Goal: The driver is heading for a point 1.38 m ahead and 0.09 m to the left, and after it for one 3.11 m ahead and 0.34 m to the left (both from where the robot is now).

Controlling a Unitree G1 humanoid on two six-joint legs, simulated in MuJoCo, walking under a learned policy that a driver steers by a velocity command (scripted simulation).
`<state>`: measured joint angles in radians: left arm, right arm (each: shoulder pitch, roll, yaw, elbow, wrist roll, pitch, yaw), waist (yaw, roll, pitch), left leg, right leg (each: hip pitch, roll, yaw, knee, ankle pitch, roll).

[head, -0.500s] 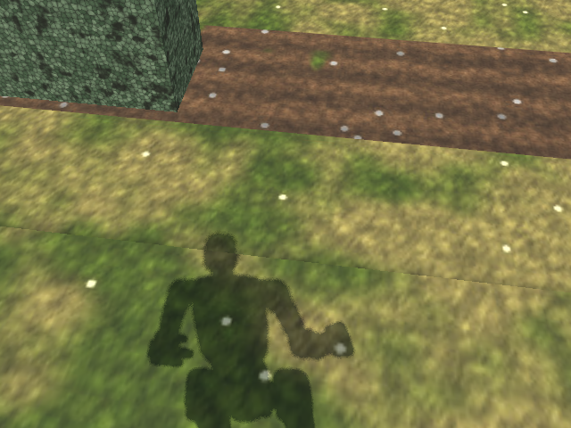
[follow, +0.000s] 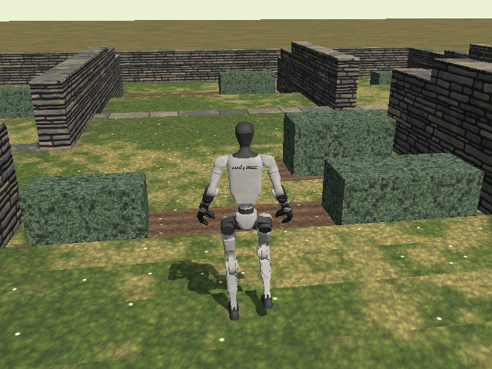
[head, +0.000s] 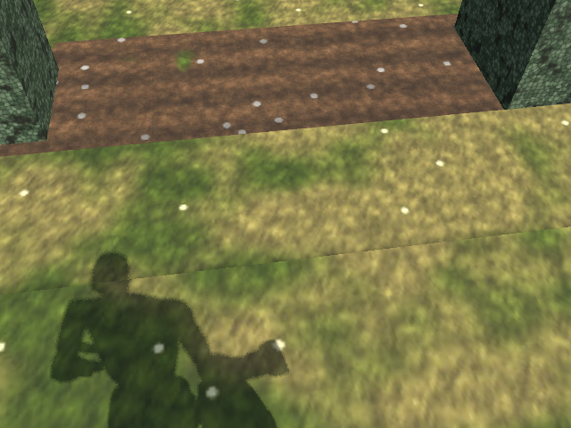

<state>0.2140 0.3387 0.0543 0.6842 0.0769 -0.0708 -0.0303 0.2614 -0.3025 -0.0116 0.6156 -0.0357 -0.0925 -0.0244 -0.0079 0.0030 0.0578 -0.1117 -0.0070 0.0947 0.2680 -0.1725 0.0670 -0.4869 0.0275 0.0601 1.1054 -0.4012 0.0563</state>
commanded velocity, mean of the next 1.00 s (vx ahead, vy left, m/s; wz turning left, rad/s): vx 0.03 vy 0.00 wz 0.00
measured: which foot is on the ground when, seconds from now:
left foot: down 0.00-0.42, up 0.44-0.86, down 0.88-1.00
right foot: up 0.00-0.38, down 0.40-0.90, up 0.92-1.00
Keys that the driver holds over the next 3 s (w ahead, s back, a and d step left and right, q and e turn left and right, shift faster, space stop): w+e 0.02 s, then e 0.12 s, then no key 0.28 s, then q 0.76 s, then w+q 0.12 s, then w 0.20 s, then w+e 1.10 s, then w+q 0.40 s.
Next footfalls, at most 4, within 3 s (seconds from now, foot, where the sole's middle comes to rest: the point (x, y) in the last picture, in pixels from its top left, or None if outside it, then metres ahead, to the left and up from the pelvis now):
0.40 right None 0.08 -0.17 -0.79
0.88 left None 0.08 0.08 -0.79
1.44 right None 0.13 -0.11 -0.79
1.94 left None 0.43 0.22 -0.94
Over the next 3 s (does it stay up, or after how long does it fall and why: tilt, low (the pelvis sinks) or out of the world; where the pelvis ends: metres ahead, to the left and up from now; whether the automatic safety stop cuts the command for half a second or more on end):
stays up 0.98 0.07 -0.26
